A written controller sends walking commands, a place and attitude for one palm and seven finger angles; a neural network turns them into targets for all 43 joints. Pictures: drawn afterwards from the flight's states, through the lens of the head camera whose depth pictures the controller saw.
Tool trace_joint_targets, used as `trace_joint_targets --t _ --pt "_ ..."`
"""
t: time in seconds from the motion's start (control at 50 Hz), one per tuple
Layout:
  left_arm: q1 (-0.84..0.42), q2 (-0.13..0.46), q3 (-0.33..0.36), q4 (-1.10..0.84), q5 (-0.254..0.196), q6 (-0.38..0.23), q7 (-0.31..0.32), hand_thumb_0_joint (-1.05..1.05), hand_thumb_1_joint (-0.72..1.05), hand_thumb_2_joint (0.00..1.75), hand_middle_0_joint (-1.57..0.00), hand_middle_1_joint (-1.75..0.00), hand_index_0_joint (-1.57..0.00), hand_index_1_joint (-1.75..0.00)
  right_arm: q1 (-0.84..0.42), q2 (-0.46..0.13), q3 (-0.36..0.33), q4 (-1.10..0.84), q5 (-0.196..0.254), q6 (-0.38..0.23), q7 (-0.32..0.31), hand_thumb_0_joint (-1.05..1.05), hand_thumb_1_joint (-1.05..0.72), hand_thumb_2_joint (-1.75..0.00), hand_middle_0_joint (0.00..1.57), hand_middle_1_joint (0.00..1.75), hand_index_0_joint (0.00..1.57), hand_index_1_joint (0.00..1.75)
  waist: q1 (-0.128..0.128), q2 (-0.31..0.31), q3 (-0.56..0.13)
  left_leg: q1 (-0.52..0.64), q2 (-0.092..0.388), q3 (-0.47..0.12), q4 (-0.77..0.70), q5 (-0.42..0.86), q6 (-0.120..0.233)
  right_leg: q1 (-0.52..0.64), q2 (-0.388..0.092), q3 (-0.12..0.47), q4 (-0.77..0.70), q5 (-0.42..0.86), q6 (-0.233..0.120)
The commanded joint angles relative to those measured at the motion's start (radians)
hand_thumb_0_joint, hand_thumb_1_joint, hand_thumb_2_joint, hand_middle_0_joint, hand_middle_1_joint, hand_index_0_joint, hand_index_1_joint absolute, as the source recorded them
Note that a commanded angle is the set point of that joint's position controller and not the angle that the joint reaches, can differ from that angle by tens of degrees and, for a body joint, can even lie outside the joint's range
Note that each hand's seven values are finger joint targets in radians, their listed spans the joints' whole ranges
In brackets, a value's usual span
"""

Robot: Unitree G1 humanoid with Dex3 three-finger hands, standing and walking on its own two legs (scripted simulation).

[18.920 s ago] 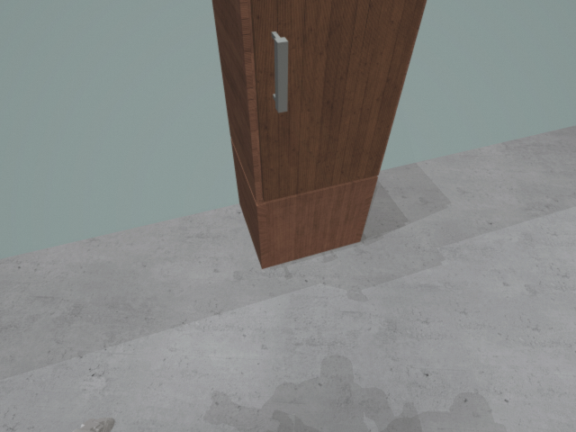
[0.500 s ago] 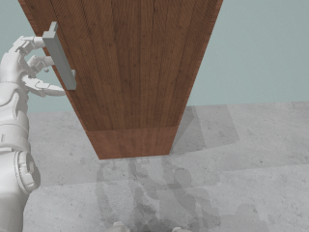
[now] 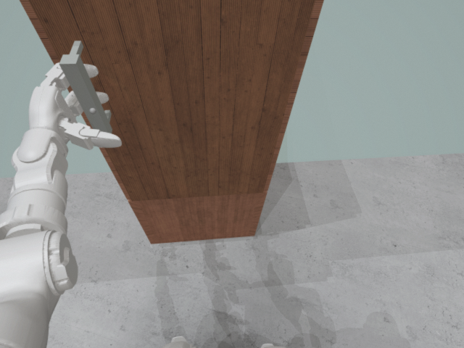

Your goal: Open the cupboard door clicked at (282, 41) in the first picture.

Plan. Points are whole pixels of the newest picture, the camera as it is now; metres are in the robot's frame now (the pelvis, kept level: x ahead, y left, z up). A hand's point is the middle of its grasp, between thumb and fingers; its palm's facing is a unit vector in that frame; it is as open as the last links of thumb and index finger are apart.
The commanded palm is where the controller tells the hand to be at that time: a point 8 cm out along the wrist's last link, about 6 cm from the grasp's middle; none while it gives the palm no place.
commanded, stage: slide the fingers in behind the handle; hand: left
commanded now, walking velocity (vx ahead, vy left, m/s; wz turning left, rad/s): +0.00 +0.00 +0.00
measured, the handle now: (92, 93) +0.53 +0.23 +0.13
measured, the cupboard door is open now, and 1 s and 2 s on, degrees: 0 0 22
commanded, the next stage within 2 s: close the thumb around the handle in 0.52 s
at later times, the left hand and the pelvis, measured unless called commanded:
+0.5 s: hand (96, 108) +0.49 +0.21 +0.13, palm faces +0.04 -1.00 +0.01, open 13.9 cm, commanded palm +0.46 +0.26 +0.13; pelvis +0.00 +0.00 +0.00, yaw +0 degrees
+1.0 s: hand (97, 109) +0.49 +0.21 +0.13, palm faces +0.04 -1.00 +0.01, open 9.9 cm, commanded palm +0.46 +0.25 +0.13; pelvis +0.00 +0.01 +0.00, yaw +0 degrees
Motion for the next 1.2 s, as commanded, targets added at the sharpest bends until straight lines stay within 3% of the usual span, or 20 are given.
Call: trace_joint_targets --t 0.0,0.04,0.18,0.24,0.26,0.28,0.36,0.4,0.52,0.6,0.68,0.76,0.86,0.88,0.98,1.02,1.06,1.1,1.14,1.18 --pt "-0.501 0.245 0.022 -0.202 -0.015 -0.079 0.012 0.00 -0.50 0.30 -0.30 -1.20 -0.30 -1.20 0.101 -0.168 -0.064 -0.054 -0.001 -0.034 -0.011 0.00 -0.90 -0.90 0.20 0.30 0.20 0.30 -0.024 0.055 -0.364 0.354 -0.030 -0.074 -0.060 0.242 0.027 0.002 0.022 0.052 -0.101 0.292 0.018" --pt "-0.506 0.216 0.002 -0.214 -0.013 -0.078 0.017 0.00 -0.50 0.30 -0.30 -1.20 -0.30 -1.20 0.100 -0.164 -0.065 -0.055 -0.002 -0.038 -0.007 0.00 -0.90 -0.90 0.20 0.30 0.20 0.30 -0.022 0.077 -0.380 0.362 -0.033 -0.070 -0.060 0.244 0.026 0.002 0.021 0.052 -0.099 0.294 0.018" --pt "-0.451 0.289 0.064 -0.214 0.001 -0.082 0.033 0.00 -0.50 0.30 -0.30 -1.20 -0.30 -1.20 0.106 -0.165 -0.065 -0.062 -0.003 -0.032 -0.006 0.00 -0.90 -0.90 0.20 0.30 0.20 0.30 0.004 0.056 -0.411 0.330 -0.038 -0.052 -0.054 0.287 0.032 0.074 0.020 0.063 -0.091 0.374 0.021" --pt "-0.489 0.238 0.012 -0.203 -0.008 -0.073 0.019 0.00 -0.50 0.30 -0.30 -1.20 -0.30 -1.20 0.097 -0.161 -0.062 -0.063 0.002 -0.030 -0.009 0.00 -0.90 -0.90 0.20 0.30 0.20 0.30 -0.023 0.040 -0.350 0.299 -0.040 -0.046 -0.064 0.234 0.035 0.060 0.019 0.068 -0.109 0.346 0.026" --pt "-0.479 0.274 0.049 -0.214 -0.011 -0.082 0.020 0.00 -0.50 0.30 -0.30 -1.20 -0.30 -1.20 0.103 -0.165 -0.064 -0.064 0.000 -0.030 -0.012 0.00 -0.90 -0.90 0.20 0.30 0.20 0.30 -0.010 0.043 -0.368 0.310 -0.040 -0.047 -0.058 0.250 0.036 0.070 0.019 0.066 -0.105 0.355 0.022" --pt "-0.493 0.255 0.024 -0.222 -0.010 -0.083 0.016 0.00 -0.50 0.30 -0.30 -1.20 -0.30 -1.20 0.099 -0.165 -0.063 -0.063 0.002 -0.031 -0.011 0.00 -0.90 -0.90 0.20 0.30 0.20 0.30 -0.018 0.062 -0.385 0.328 -0.040 -0.051 -0.063 0.248 0.033 0.059 0.019 0.066 -0.104 0.348 0.023" --pt "-0.496 0.276 0.040 -0.187 -0.018 -0.079 0.007 0.00 -0.50 0.30 -0.30 -1.20 -0.30 -1.20 0.109 -0.167 -0.061 -0.053 0.001 -0.033 -0.015 0.00 -0.90 -0.90 0.20 0.30 0.20 0.30 -0.025 0.025 -0.352 0.292 -0.040 -0.050 -0.060 0.229 0.039 0.065 0.018 0.070 -0.112 0.338 0.025" --pt "-0.468 0.306 0.061 -0.193 -0.013 -0.079 0.003 0.00 -0.50 0.30 -0.30 -1.20 -0.30 -1.20 0.106 -0.168 -0.063 -0.057 0.002 -0.032 -0.017 0.00 -0.90 -0.90 0.20 0.30 0.20 0.30 -0.008 0.064 -0.390 0.307 -0.040 -0.046 -0.059 0.257 0.035 0.081 0.015 0.074 -0.104 0.370 0.024" --pt "-0.442 0.253 0.036 -0.233 -0.021 -0.084 0.002 0.00 -0.50 0.30 -0.30 -1.20 -0.30 -1.20 0.101 -0.162 -0.065 -0.065 0.000 -0.029 -0.009 0.00 -0.90 -0.90 0.20 0.30 0.20 0.30 0.000 0.092 -0.408 0.365 -0.036 -0.055 -0.057 0.315 0.029 0.056 0.022 0.056 -0.094 0.384 0.018" --pt "-0.477 0.227 0.014 -0.231 -0.022 -0.074 0.010 0.00 -0.50 0.30 -0.30 -1.20 -0.30 -1.20 0.101 -0.166 -0.068 -0.056 0.001 -0.027 -0.009 0.00 -0.90 -0.90 0.20 0.30 0.20 0.30 -0.021 0.064 -0.374 0.366 -0.031 -0.061 -0.060 0.289 0.030 0.019 0.023 0.051 -0.101 0.348 0.021" --pt "-0.457 0.245 0.039 -0.255 -0.019 -0.084 0.022 0.00 -0.28 0.40 -0.32 -1.22 -0.32 -1.22 0.101 -0.164 -0.069 -0.057 -0.003 -0.029 -0.007 0.00 -0.90 -0.90 0.20 0.30 0.20 0.30 -0.003 0.089 -0.418 0.405 -0.030 -0.066 -0.053 0.340 0.025 0.026 0.025 0.048 -0.089 0.372 0.016" --pt "-0.429 0.238 0.039 -0.241 -0.021 -0.082 0.024 0.00 -0.05 0.49 -0.33 -1.25 -0.33 -1.25 0.098 -0.167 -0.067 -0.061 -0.004 -0.028 -0.006 0.00 -0.90 -0.90 0.20 0.30 0.20 0.30 0.001 0.055 -0.389 0.383 -0.031 -0.066 -0.057 0.329 0.026 0.033 0.026 0.044 -0.090 0.362 0.014" --pt "-0.472 0.180 -0.010 -0.240 -0.018 -0.074 0.028 0.00 0.23 0.61 -0.35 -1.28 -0.35 -1.28 0.094 -0.162 -0.066 -0.058 -0.004 -0.027 -0.005 0.00 -0.90 -0.90 0.20 0.30 0.20 0.30 -0.018 0.080 -0.353 0.401 -0.026 -0.077 -0.060 0.313 0.021 -0.021 0.026 0.034 -0.092 0.321 0.012" --pt "-0.473 0.211 0.015 -0.233 -0.017 -0.074 0.033 0.00 0.28 0.64 -0.36 -1.28 -0.36 -1.28 0.096 -0.167 -0.068 -0.054 -0.003 -0.027 -0.007 0.00 -0.90 -0.90 0.20 0.30 0.20 0.30 -0.013 0.051 -0.365 0.394 -0.023 -0.081 -0.063 0.306 0.020 -0.013 0.026 0.037 -0.091 0.320 0.014" --pt "-0.474 0.218 0.026 -0.243 -0.007 -0.090 0.047 0.00 0.56 0.76 -0.38 -1.31 -0.38 -1.31 0.100 -0.164 -0.070 -0.052 -0.008 -0.032 -0.004 0.00 -0.90 -0.90 0.20 0.30 0.20 0.30 -0.004 0.073 -0.414 0.418 -0.024 -0.085 -0.054 0.340 0.016 -0.005 0.025 0.038 -0.079 0.335 0.012" --pt "-0.484 0.181 -0.004 -0.227 -0.007 -0.085 0.047 0.00 0.68 0.80 -0.38 -1.33 -0.38 -1.33 0.094 -0.161 -0.066 -0.052 -0.007 -0.033 -0.001 0.00 -0.90 -0.90 0.20 0.30 0.20 0.30 -0.014 0.072 -0.375 0.401 -0.025 -0.081 -0.059 0.308 0.017 -0.021 0.026 0.037 -0.085 0.313 0.014" --pt "-0.480 0.244 0.043 -0.204 -0.005 -0.082 0.050 0.00 0.79 0.85 -0.39 -1.34 -0.39 -1.34 0.103 -0.170 -0.065 -0.049 -0.009 -0.032 -0.006 0.00 -0.90 -0.90 0.20 0.30 0.20 0.30 -0.012 0.037 -0.366 0.364 -0.027 -0.077 -0.058 0.289 0.024 0.003 0.026 0.041 -0.088 0.314 0.014" --pt "-0.479 0.251 0.047 -0.232 -0.004 -0.088 0.046 0.00 0.90 0.90 -0.40 -1.35 -0.40 -1.35 0.098 -0.167 -0.066 -0.058 -0.008 -0.033 -0.005 0.00 -0.90 -0.90 0.20 0.30 0.20 0.30 -0.001 0.053 -0.411 0.375 -0.030 -0.073 -0.059 0.297 0.022 0.025 0.023 0.047 -0.084 0.330 0.016" --pt "-0.454 0.210 0.019 -0.240 -0.005 -0.090 0.039 0.00 0.90 0.90 -0.40 -1.35 -0.40 -1.35 0.094 -0.159 -0.067 -0.063 -0.005 -0.034 -0.004 0.00 -0.90 -0.90 0.20 0.30 0.20 0.30 -0.001 0.080 -0.406 0.396 -0.029 -0.068 -0.056 0.321 0.020 0.017 0.026 0.044 -0.084 0.346 0.014" --pt "-0.434 0.229 0.038 -0.239 -0.010 -0.096 0.037 0.00 0.90 0.90 -0.40 -1.35 -0.40 -1.35 0.097 -0.163 -0.067 -0.061 -0.006 -0.031 -0.003 0.00 -0.90 -0.90 0.20 0.30 0.20 0.30 0.007 0.077 -0.411 0.396 -0.028 -0.071 -0.056 0.334 0.019 0.022 0.028 0.043 -0.081 0.354 0.013"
